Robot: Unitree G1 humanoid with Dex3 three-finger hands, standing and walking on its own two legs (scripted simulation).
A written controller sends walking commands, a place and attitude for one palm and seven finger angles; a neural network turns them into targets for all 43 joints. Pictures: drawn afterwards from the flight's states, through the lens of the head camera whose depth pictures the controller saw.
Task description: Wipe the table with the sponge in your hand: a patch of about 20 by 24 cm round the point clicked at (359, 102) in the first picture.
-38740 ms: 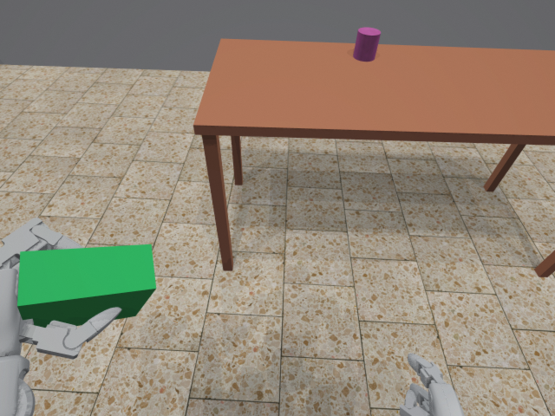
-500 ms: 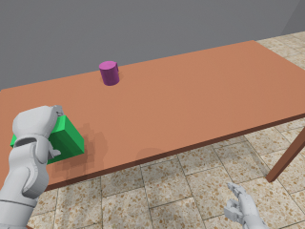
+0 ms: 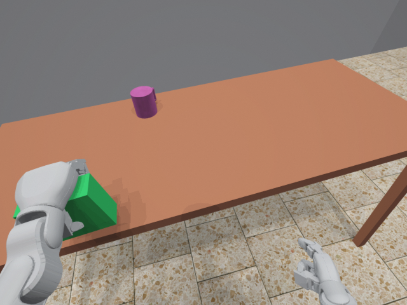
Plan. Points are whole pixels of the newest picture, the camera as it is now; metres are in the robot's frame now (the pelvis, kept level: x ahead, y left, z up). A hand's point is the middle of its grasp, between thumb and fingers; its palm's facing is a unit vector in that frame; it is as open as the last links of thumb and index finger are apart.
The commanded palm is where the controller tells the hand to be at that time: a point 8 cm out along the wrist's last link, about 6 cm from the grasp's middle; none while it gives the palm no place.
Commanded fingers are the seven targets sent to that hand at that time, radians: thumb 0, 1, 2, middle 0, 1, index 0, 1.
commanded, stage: bring the sponge back beside the body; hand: left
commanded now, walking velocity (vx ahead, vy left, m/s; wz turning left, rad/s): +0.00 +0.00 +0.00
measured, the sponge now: (76, 214) +0.22 +0.30 +0.08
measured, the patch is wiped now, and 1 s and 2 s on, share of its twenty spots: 1.00 1.00 1.00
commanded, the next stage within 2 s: step back with the hand held close in 0.70 s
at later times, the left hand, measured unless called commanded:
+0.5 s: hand (71, 222) +0.18 +0.28 +0.12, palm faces +0.13 -0.11 -0.98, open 9.3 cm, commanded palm +0.15 +0.27 +0.19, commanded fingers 0.00 0.10 1.30 -1.20 -1.60 -1.20 -1.60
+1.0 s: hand (103, 209) +0.21 +0.22 +0.14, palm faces +0.29 -0.83 -0.47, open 9.3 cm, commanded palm +0.15 +0.27 +0.18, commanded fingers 0.00 0.10 1.30 -1.20 -1.60 -1.20 -1.60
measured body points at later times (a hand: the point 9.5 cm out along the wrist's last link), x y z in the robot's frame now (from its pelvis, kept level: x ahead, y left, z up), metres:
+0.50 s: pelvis -0.01 -0.01 +0.00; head -0.04 -0.06 +0.44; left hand +0.17 +0.28 +0.17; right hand +0.26 -0.19 -0.07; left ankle -0.03 +0.11 -0.74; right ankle +0.02 -0.11 -0.74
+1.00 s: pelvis -0.02 -0.01 -0.01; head -0.01 -0.02 +0.44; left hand +0.19 +0.26 +0.16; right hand +0.20 -0.23 -0.07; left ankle -0.02 +0.10 -0.74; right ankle +0.02 -0.11 -0.74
